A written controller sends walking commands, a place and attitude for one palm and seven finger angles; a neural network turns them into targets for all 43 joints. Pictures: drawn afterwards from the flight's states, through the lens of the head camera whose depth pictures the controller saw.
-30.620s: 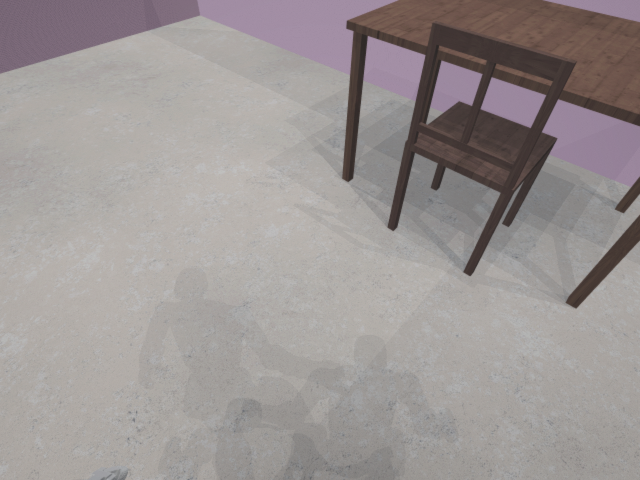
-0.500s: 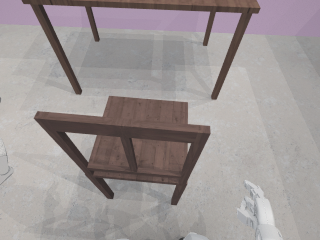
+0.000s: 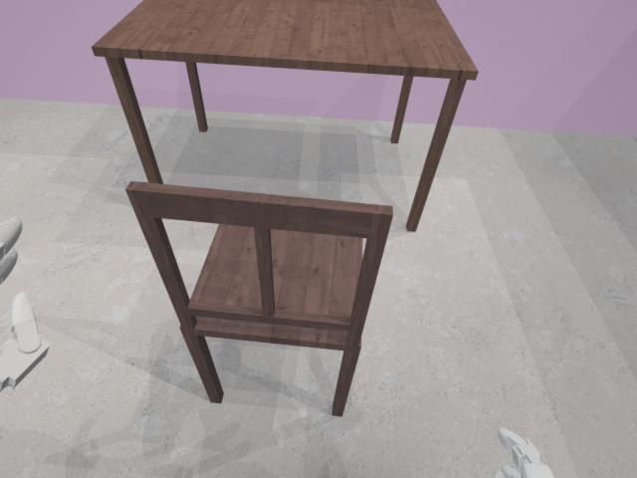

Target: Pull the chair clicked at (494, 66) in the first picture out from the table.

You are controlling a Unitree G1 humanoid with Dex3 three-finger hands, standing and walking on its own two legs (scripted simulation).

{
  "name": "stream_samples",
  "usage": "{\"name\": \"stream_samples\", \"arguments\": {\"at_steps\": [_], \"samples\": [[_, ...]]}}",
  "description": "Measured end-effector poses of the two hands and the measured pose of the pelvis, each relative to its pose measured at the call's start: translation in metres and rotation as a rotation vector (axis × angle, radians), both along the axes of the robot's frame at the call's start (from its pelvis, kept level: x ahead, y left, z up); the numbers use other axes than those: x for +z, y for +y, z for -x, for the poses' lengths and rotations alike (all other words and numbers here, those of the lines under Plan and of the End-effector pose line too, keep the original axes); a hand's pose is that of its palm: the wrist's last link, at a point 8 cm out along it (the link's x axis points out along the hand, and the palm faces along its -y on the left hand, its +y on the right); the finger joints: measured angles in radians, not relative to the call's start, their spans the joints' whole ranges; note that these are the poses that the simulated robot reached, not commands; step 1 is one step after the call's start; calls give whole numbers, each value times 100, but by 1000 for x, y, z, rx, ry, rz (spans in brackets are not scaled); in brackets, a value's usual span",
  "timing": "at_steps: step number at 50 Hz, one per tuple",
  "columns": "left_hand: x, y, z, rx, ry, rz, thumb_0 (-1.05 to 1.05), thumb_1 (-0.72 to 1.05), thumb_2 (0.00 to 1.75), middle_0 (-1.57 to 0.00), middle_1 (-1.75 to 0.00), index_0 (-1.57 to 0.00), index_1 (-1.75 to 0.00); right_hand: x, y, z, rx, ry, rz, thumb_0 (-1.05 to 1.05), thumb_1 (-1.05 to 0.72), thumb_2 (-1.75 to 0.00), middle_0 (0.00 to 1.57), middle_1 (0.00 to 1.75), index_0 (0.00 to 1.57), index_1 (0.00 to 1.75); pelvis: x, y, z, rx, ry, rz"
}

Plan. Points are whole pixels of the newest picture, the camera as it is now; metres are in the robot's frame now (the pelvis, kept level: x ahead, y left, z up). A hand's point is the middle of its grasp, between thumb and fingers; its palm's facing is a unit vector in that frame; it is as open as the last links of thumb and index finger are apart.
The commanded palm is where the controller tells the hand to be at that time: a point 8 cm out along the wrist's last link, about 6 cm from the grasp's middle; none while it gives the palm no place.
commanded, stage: stop stepping back and stand still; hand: left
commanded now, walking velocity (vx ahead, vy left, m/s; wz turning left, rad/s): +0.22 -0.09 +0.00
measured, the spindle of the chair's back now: (265, 274) +0.48 +0.11 -0.09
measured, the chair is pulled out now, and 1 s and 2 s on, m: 0.68 0.68 0.68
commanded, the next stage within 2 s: let the arm hang, fingers relaxed in 0.76 s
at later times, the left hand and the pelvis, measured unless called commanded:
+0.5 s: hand out of the picture +0.13 +0.27 +0.16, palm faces +0.37 -0.83 -0.43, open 7.4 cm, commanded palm +0.08 +0.32 +0.19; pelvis -0.08 +0.03 -0.02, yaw -3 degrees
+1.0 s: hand out of the picture +0.13 +0.26 -0.04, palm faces +0.10 -0.94 -0.32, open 7.4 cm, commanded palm none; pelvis -0.11 +0.05 -0.02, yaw -1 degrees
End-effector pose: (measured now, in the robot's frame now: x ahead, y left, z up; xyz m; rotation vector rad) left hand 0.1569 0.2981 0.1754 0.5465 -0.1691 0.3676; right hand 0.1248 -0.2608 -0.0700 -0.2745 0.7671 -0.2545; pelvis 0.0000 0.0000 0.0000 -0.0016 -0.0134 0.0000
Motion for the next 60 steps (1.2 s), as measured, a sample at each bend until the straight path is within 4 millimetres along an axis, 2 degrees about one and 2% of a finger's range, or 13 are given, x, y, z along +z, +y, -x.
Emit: {"name": "stream_samples", "arguments": {"at_steps": [5, 10, 17, 22, 30, 34, 39, 44, 46, 49, 54, 58, 60], "samples": [[28, 4, 24, -32, -158, -36, 2, 88, 90, -22, -30, -22, -30, 15, 5, 24, -15, -61, 1, 2, -90, -90, 20, 30, 20, 30, 6, 9, 17, 0, -48, 2], [48, 25, 43, 18, -223, -101, 2, 89, 90, -22, -30, -22, -30, 3, 24, 35, -5, -66, -89, 1, -90, -90, 20, 30, 20, 30, 5, 14, 29, 14, -25, 40], [2, 31, 50, 43, -125, -4, 2, 89, 90, -21, -30, -21, -30, -34, 48, 51, 54, 3, -146, 1, -90, -90, 20, 30, 21, 30, -18, 17, 62, 12, -45, 94], [-20, 16, 63, -56, -120, 72, 2, 89, 90, -21, -30, -21, -30, -25, 54, 70, 32, 13, -102, 2, -90, -90, 21, 30, 21, 30, -24, 24, 71, -50, -60, 35], [44, 26, 67, -91, -232, -140, 2, 88, 90, -22, -30, -22, -30, -17, 60, 93, 11, 9, -134, 1, -90, -90, 20, 30, 21, 30, -7, 31, 83, -38, -33, 56], [48, 36, 69, -47, -189, -178, 2, 89, 90, -21, -30, -22, -30, -24, 58, 101, -15, 12, -165, 1, -90, -90, 20, 30, 21, 30, -7, 31, 88, -63, -12, 59], [4, 31, 68, -41, -60, -63, 1, 89, 90, -21, -30, -21, -30, -39, 50, 109, -25, 42, -156, 1, -90, -90, 20, 30, 21, 30, -15, 31, 96, -40, -32, 110], [-28, 21, 75, -105, -42, 39, 2, 89, 90, -21, -30, -21, -30, -25, 40, 115, -30, 53, -73, 1, -90, -90, 20, 30, 21, 30, -21, 37, 97, -65, -18, 73], [-73, 22, 59, -88, 92, 113, 1, 89, 90, -21, -30, -21, -30, -29, 38, 120, -14, 71, -42, 1, -90, -90, 20, 30, 21, 30, -25, 42, 102, -53, -3, 54], [-165, 11, 48, -43, 463, 289, 1, 90, 90, -20, -30, -21, -30, -38, 41, 135, -8, 123, -38, 1, -90, -90, 20, 30, 20, 30, -23, 48, 109, -22, 9, 44], [-278, -44, 95, -79, 1000, 459, 2, 91, 90, -20, -30, -20, -30, -46, 51, 176, -46, 244, -67, 1, -90, -90, 20, 30, 21, 30, -16, 42, 117, -25, 13, 12], [-314, -81, 158, -93, 1247, 546, 2, 91, 90, -20, -30, -20, -30, -58, 52, 208, -75, 375, -95, 1, -90, -90, 20, 30, 21, 30, -14, 37, 121, -45, 24, 10], [-318, -77, 168, -24, 1203, 588, -3, 94, 90, -21, -30, -21, -30, -67, 51, 221, -77, 440, -113, 1, -90, -90, 20, 30, 21, 30, -18, 32, 122, -35, 30, 11]]}}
